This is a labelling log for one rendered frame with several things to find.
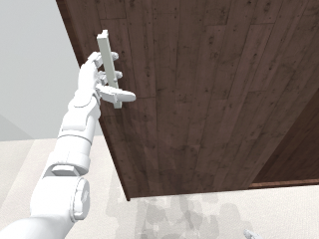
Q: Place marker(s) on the wardrobe door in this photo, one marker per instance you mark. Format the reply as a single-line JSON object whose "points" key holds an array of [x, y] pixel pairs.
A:
{"points": [[218, 84], [297, 155]]}

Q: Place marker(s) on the left robot upper arm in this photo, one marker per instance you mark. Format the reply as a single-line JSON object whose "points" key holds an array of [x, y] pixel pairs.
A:
{"points": [[58, 203]]}

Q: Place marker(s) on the robot left forearm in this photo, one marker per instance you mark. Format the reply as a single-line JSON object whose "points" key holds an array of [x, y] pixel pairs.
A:
{"points": [[72, 150]]}

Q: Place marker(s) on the handle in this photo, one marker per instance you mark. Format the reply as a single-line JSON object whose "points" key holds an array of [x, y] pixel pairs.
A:
{"points": [[107, 58]]}

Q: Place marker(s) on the robot left hand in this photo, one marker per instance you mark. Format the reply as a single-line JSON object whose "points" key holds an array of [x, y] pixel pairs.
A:
{"points": [[89, 77]]}

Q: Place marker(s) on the robot right hand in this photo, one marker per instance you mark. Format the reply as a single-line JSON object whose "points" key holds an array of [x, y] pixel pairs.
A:
{"points": [[251, 235]]}

